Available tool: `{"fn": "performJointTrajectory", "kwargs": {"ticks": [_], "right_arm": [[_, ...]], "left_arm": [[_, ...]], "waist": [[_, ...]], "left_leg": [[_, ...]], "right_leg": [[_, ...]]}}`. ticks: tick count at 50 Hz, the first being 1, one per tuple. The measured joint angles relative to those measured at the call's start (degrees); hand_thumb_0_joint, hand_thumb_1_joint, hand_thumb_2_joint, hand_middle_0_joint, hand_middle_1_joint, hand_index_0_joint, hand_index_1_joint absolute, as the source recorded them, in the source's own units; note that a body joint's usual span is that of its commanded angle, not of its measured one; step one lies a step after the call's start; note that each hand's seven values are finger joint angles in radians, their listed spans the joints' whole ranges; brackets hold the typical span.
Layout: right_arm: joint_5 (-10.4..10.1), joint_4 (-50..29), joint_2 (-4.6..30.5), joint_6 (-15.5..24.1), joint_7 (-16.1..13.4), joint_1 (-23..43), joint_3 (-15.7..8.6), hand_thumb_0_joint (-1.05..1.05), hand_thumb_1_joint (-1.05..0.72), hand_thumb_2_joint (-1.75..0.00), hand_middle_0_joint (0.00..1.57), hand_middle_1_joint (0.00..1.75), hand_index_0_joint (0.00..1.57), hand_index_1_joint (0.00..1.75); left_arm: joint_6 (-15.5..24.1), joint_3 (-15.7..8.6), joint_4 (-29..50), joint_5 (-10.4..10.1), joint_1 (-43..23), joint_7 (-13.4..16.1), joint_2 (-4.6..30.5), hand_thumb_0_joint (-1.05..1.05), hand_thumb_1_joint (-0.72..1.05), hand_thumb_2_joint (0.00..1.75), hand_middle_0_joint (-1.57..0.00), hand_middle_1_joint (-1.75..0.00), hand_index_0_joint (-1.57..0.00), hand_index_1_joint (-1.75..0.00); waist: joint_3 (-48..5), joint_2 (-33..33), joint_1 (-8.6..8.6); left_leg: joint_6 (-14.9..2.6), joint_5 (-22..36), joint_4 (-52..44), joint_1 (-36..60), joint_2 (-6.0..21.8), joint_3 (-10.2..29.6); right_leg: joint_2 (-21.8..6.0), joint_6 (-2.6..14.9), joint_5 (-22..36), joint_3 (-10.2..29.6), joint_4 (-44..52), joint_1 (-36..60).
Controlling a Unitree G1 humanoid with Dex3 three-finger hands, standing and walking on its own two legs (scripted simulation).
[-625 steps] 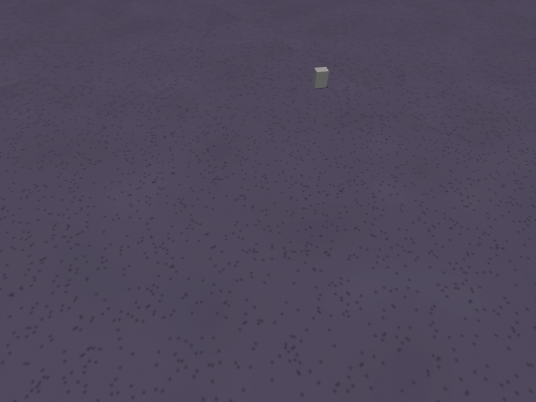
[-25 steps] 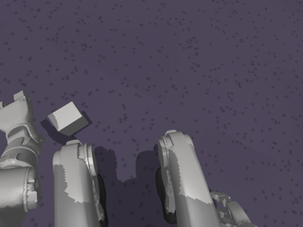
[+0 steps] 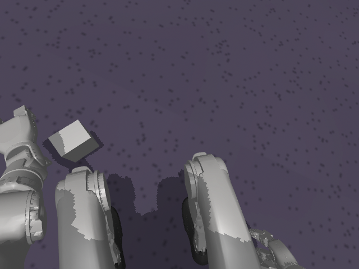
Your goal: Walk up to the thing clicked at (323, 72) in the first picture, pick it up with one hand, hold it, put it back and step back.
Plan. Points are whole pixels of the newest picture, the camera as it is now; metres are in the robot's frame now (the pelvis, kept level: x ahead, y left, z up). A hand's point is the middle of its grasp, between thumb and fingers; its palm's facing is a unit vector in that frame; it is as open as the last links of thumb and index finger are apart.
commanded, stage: rise first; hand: left
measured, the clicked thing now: (76, 142) +0.43 +0.24 -0.29
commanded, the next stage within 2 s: none
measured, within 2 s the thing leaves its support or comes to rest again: neither
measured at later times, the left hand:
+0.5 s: hand (37, 140) +0.41 +0.29 -0.17, palm faces -0.33 -0.24 -0.91, open 12.8 cm
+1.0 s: hand (35, 144) +0.40 +0.29 -0.16, palm faces -0.33 -0.24 -0.91, open 12.5 cm
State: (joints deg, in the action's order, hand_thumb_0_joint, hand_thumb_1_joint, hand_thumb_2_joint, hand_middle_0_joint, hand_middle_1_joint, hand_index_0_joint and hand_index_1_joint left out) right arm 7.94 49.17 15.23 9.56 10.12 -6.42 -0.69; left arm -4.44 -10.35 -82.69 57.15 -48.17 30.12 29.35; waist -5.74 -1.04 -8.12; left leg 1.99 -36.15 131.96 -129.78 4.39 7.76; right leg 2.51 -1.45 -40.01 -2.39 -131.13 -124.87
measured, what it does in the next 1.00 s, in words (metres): stands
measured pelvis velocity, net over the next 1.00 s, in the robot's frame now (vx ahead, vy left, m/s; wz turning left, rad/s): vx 0.00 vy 0.00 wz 0.00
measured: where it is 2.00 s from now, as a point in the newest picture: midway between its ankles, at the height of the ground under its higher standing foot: (157, 247)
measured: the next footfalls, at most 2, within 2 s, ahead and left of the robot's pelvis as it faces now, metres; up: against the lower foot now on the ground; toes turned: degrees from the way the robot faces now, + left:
none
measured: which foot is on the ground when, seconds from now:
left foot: down 0.00-1.00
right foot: down 0.00-1.00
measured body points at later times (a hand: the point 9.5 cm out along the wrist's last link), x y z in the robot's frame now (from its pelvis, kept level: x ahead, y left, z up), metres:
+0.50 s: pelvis +0.00 +0.00 -0.01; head +0.22 +0.03 +0.39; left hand +0.43 +0.30 -0.12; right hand +0.06 -0.26 -0.14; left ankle +0.09 +0.14 -0.32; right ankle +0.09 -0.12 -0.32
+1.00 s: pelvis +0.00 +0.00 +0.00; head +0.21 +0.03 +0.40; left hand +0.42 +0.30 -0.11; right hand +0.07 -0.27 -0.13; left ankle +0.09 +0.14 -0.32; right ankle +0.09 -0.12 -0.32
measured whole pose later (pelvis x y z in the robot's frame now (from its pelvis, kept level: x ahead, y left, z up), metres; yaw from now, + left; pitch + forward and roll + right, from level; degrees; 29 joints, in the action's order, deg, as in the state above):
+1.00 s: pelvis +0.00 +0.00 +0.00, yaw +0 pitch +33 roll -4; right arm 8.9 50.4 16.5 11.2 12.7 -6.9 -0.5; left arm -5.1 -11.4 -85.5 56.5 -49.7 31.8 29.0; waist -6.1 -1.4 -8.9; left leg 2.1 -35.9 131.7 -129.7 4.2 8.0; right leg 2.5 -1.3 -39.7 -2.6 -130.9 -124.9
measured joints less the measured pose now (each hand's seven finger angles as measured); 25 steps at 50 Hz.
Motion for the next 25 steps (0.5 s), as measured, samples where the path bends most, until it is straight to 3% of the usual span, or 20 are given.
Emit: {"fn": "performJointTrajectory", "kwargs": {"ticks": [25], "right_arm": [[0.8, 0.8, 0.4, 0.5, 1.9, -0.6, 0.3, 0.01, -0.91, -0.90, 0.20, 0.30, 0.20, 0.30]], "left_arm": [[-0.8, -1.6, -2.0, -0.8, -1.9, 1.2, 0.1, 0.00, -0.34, 0.80, -0.29, -0.89, -0.31, -0.89]], "waist": [[0.1, -0.6, -1.01]], "left_leg": [[0.09, -0.4, 1.4, -1.1, 0.0, 0.4]], "right_leg": [[0.2, -0.08, -0.2, -0.2, -1.2, -1.1]]}}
